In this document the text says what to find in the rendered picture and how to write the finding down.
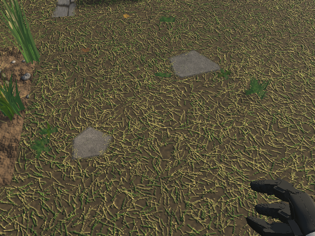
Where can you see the robot right hand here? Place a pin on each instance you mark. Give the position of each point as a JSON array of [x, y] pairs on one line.
[[297, 217]]

